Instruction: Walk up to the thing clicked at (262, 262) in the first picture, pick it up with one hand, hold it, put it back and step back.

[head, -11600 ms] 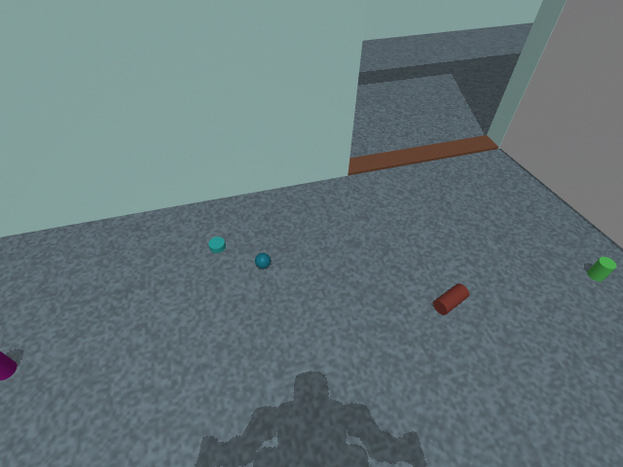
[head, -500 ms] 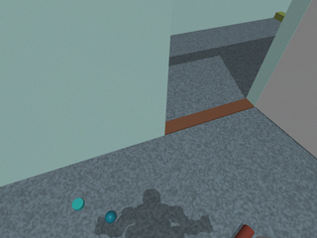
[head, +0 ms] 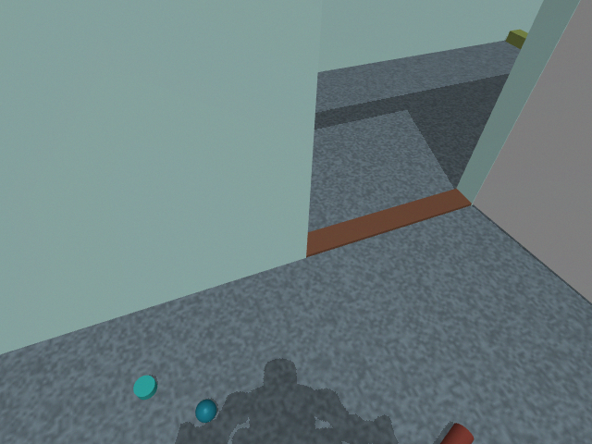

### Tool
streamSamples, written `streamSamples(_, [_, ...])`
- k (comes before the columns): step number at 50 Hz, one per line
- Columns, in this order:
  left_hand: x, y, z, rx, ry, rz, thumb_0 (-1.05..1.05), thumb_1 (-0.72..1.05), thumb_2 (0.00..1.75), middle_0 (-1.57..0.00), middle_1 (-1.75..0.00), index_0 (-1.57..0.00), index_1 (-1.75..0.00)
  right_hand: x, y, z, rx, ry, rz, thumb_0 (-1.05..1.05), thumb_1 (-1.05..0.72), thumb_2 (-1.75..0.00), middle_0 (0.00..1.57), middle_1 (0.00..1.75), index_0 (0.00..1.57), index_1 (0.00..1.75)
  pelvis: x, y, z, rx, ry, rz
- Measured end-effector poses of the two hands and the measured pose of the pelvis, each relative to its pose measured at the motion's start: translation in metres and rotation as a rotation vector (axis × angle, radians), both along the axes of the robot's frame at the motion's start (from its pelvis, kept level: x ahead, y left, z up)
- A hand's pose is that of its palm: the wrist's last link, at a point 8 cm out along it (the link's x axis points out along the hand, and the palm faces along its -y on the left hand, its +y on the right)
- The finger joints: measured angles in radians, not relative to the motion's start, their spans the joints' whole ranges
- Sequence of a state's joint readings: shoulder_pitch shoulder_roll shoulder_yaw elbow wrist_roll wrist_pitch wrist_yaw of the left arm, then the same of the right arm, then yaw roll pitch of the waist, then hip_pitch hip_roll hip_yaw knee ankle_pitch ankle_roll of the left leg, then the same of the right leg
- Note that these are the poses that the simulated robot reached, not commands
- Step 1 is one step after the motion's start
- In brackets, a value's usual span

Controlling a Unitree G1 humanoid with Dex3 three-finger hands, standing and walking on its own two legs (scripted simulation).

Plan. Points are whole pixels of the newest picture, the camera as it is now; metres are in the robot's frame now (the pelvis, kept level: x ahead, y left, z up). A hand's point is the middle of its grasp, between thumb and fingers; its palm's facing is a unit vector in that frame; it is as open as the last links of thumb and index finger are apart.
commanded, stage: walk up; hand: left
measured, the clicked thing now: (206, 410) +0.38 +0.27 -0.75
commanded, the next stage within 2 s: none
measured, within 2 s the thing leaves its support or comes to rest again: neither
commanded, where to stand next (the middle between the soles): +0.04 +0.02 m, yaw +1 degrees
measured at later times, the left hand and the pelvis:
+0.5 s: hand out of the picture +0.06 +0.27 -0.17, palm faces +0.01 -0.92 -0.39, open 7.4 cm; pelvis -0.05 +0.00 -0.02, yaw +1 degrees
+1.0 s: hand out of the picture +0.01 +0.29 -0.17, palm faces -0.05 -0.93 -0.36, open 7.4 cm; pelvis -0.05 +0.01 -0.01, yaw -1 degrees
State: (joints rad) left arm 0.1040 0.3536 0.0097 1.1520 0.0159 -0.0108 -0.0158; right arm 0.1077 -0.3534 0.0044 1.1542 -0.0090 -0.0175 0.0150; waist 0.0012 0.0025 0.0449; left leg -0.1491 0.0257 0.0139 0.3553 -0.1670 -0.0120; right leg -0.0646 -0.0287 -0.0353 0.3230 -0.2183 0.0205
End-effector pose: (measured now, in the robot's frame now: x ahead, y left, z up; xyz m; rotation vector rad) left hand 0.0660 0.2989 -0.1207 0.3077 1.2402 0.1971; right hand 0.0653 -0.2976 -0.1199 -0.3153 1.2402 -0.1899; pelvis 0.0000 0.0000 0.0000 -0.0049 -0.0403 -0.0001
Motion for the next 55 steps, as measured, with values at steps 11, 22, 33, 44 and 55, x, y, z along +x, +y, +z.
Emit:
streamSamples(11, [-0.001, 0.001, 0.002, 0.006, 0.004, 0.014, 0.01, 0.9, 0.89, -0.2, -0.3, -0.2, -0.3, 0.009, 0.005, -0.002, 0.011, -0.006, 0.007, 0.01, -0.9, -0.9, 0.21, 0.3, 0.21, 0.3, 0.004, 0.001, 0.0, 0.002, 0.004, 0.005])
streamSamples(22, [-0.002, 0.011, -0.003, 0.051, -0.039, 0.021, 0.01, 0.9, 0.89, -0.2, -0.3, -0.2, -0.3, 0.011, -0.012, -0.006, -0.025, -0.027, 0.006, 0.01, -0.9, -0.9, 0.21, 0.3, 0.21, 0.3, -0.034, -0.002, -0.012, 0.006, 0.012, 0.012])
streamSamples(33, [-0.039, 0.027, -0.016, 0.049, -0.073, -0.045, 0.01, 0.9, 0.89, -0.21, -0.3, -0.2, -0.3, -0.046, -0.005, -0.009, -0.054, -0.038, 0.018, 0.01, -0.91, -0.9, 0.2, 0.3, 0.21, 0.3, -0.077, 0.019, -0.026, 0.003, 0.005, 0.033])
streamSamples(44, [-0.058, 0.044, -0.01, -0.01, -0.035, -0.031, 0.01, 0.9, 0.89, -0.2, -0.3, -0.2, -0.3, -0.169, 0.005, 0.022, -0.101, 0.12, -0.083, 0.01, -0.9, -0.9, 0.21, 0.3, 0.21, 0.3, -0.062, 0.024, -0.008, 0.012, -0.037, 0.019])
streamSamples(55, [-0.04, 0.013, -0.012, 0.057, 0.007, -0.046, 0.01, 0.9, 0.89, -0.2, -0.3, -0.2, -0.3, -0.106, -0.02, -0.019, -0.052, 0.071, -0.088, 0.01, -0.9, -0.9, 0.21, 0.3, 0.21, 0.3, -0.051, 0.001, -0.024, -0.008, -0.031, -0.017])
